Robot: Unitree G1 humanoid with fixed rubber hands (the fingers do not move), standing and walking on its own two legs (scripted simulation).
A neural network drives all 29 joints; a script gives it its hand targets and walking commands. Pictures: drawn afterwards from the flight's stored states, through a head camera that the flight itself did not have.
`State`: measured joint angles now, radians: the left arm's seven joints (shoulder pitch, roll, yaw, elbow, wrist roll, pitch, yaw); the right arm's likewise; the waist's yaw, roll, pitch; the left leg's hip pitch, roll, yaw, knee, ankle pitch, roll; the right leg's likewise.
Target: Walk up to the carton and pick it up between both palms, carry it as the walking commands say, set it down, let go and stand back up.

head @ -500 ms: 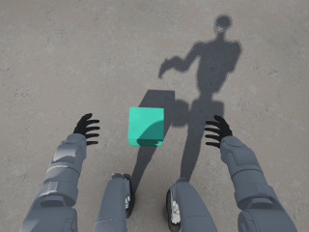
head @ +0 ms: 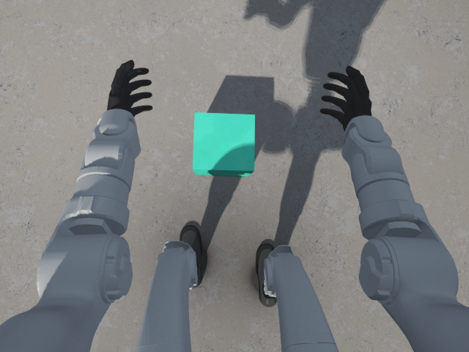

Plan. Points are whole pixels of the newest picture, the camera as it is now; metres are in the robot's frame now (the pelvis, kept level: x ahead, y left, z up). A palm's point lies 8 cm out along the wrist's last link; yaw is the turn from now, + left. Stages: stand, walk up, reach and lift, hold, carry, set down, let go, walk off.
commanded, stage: reach and lift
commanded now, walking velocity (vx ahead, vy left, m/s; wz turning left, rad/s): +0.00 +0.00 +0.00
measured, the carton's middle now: (223, 147) +0.51 +0.01 -0.57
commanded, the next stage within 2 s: none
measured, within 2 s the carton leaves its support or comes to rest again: neither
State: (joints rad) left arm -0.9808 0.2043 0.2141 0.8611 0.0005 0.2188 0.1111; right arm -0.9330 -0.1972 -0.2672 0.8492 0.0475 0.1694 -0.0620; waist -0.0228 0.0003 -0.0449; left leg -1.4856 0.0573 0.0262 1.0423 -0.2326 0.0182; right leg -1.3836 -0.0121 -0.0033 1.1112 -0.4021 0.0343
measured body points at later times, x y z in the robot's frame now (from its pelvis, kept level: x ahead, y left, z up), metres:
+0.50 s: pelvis +0.01 -0.02 -0.02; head +0.33 +0.00 +0.29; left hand +0.54 +0.18 -0.15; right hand +0.53 -0.18 -0.15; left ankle +0.11 +0.12 -0.63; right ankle +0.04 -0.14 -0.63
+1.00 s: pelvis -0.03 -0.01 -0.17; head +0.32 +0.01 +0.11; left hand +0.53 +0.18 -0.32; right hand +0.53 -0.17 -0.31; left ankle +0.11 +0.12 -0.63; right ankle +0.04 -0.14 -0.63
